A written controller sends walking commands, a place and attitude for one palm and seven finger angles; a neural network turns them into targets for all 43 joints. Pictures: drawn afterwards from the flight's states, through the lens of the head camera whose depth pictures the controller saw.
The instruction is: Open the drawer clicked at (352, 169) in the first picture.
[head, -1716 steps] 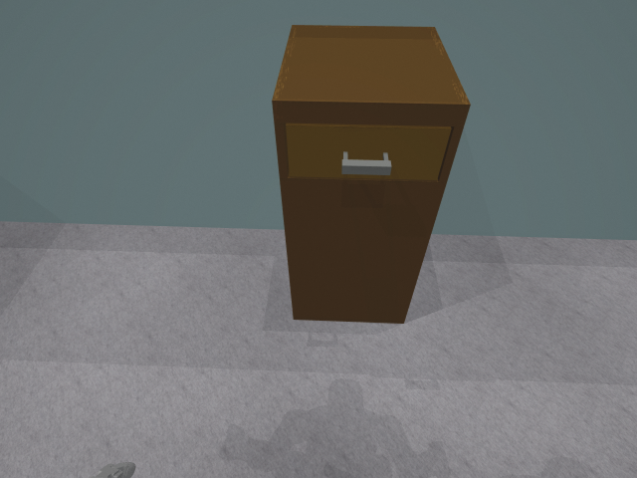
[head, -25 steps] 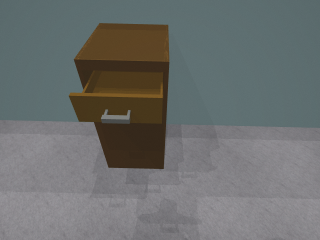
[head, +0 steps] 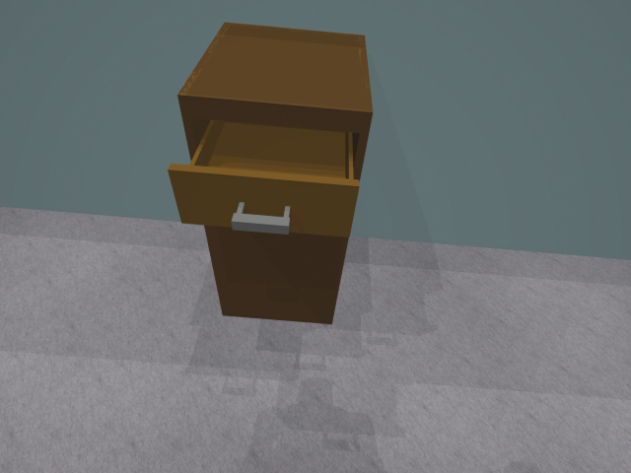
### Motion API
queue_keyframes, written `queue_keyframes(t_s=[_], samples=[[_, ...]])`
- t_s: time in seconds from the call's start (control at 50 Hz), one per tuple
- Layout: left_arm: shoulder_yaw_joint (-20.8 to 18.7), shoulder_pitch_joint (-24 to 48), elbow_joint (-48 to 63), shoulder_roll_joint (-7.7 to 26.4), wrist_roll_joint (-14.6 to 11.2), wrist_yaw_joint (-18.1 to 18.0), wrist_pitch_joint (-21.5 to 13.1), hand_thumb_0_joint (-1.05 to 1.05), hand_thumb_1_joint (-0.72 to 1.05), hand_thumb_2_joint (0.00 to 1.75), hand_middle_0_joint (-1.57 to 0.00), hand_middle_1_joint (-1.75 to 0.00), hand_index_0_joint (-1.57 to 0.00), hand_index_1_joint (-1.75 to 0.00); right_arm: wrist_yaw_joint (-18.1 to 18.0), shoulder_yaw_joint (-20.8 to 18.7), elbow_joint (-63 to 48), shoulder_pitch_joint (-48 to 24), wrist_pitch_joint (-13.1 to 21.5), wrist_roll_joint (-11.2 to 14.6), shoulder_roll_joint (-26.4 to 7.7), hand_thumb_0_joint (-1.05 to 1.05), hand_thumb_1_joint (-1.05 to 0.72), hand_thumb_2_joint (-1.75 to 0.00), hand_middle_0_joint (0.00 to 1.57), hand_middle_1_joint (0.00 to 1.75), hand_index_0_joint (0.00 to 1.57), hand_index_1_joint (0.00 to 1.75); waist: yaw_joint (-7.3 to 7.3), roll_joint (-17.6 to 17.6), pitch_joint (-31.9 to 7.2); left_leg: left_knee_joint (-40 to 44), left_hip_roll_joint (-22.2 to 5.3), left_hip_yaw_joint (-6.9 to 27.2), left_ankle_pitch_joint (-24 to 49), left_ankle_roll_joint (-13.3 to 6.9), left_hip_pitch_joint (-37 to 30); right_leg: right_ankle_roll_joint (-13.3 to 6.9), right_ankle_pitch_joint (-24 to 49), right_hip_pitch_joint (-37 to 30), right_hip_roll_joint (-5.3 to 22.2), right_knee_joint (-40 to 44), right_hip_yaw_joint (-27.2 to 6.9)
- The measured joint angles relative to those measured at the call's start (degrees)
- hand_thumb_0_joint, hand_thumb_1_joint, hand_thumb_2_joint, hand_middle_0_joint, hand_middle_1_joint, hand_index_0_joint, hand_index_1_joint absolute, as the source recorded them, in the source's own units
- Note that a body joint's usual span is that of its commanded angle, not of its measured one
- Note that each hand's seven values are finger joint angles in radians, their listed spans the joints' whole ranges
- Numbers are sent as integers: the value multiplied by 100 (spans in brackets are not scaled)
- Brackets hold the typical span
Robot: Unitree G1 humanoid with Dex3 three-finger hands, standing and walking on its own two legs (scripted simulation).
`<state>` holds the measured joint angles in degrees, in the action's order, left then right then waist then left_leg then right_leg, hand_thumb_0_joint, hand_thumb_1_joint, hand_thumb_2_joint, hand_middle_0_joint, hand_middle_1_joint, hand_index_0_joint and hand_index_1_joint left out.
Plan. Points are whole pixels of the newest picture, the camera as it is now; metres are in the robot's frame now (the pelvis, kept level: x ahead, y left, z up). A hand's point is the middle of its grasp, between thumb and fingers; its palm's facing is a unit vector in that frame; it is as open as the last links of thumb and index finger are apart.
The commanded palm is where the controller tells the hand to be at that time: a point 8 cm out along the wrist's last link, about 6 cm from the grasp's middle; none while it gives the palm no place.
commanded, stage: come to a stop and stand still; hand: left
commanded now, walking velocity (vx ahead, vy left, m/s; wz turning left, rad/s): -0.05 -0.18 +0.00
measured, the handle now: (262, 216) +0.57 +0.15 -0.04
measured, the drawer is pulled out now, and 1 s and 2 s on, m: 0.18 0.18 0.18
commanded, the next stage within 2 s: look again from close up in 0.64 s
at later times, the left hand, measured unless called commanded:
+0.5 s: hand out of the picture +0.03 +0.15 -0.17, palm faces +0.05 -0.98 -0.19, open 7.3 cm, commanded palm none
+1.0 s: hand out of the picture +0.03 +0.18 -0.18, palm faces +0.05 -0.98 -0.21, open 7.4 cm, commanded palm none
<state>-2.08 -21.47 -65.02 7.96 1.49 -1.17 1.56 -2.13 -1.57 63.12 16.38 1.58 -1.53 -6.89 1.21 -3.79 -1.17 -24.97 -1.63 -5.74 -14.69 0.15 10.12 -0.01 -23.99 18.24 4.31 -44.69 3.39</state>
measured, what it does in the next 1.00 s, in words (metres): stands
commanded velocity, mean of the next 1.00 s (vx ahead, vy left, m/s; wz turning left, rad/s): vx -0.01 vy -0.01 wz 0.00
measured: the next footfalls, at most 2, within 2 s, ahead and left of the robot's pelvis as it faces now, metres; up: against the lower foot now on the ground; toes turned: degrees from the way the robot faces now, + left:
none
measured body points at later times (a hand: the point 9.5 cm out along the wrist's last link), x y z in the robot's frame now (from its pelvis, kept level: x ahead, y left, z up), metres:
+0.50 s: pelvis +0.04 -0.02 +0.00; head +0.05 -0.02 +0.45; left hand +0.03 +0.20 -0.16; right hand +0.02 -0.23 -0.16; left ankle -0.01 +0.12 -0.74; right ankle +0.02 -0.11 -0.74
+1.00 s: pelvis +0.03 +0.01 +0.00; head +0.04 -0.01 +0.44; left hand +0.03 +0.23 -0.16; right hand +0.04 -0.21 -0.17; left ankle -0.01 +0.12 -0.74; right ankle +0.02 -0.11 -0.74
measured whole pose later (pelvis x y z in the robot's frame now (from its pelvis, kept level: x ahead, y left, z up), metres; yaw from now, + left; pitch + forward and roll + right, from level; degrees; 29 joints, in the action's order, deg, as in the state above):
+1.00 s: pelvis +0.03 +0.01 +0.00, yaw +1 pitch -1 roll +0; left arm 0.2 -15.6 -64.2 7.8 0.4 -1.7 -0.7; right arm -1.7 0.5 61.8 16.5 1.0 -1.3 -9.5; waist 0.0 2.1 2.2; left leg -29.6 -1.9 -4.2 -19.5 0.1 9.2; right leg 0.2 -17.6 11.6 2.1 -30.1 4.3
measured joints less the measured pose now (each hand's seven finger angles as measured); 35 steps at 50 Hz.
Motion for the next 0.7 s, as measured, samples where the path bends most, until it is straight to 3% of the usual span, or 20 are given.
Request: queue_keyframes(t_s=[0.06,0.1,0.18,0.32,0.7], samples=[[14,236,81,38,-56,-8,-75,1,91,90,-20,-30,-19,-30,-34,57,91,-20,-11,5,16,2,-95,-90,20,30,20,30,-27,38,87,133,72,28,46,-15,-105,47,283,-105,-36,569,28],[24,347,142,76,-76,-15,-142,1,91,90,-20,-30,-19,-30,-39,78,155,-37,-56,24,46,2,-95,-90,20,30,20,30,-19,-11,143,24,151,-5,-46,11,-101,40,849,-327,-36,1305,-45],[83,523,48,7,-64,-53,-131,1,93,90,-20,-30,-19,-30,-41,61,286,-100,-158,63,-9,2,-94,-90,20,30,20,30,-84,296,207,-25,-25,39,-167,99,-189,-54,842,-549,-223,1579,8],[105,626,44,55,-102,-81,-132,1,93,90,-20,-30,-20,-30,-18,80,339,-111,-181,76,28,2,-93,-90,20,30,20,30,-170,367,310,137,-155,72,-145,170,-279,-121,887,-687,-365,1836,59],[153,503,-70,-37,-108,-87,-155,1,93,90,-20,-30,-20,-30,-40,116,404,-122,-184,63,-32,1,-92,-90,20,30,20,30,-93,380,263,291,-248,131,-176,242,-518,-170,889,-998,-468,2103,131]])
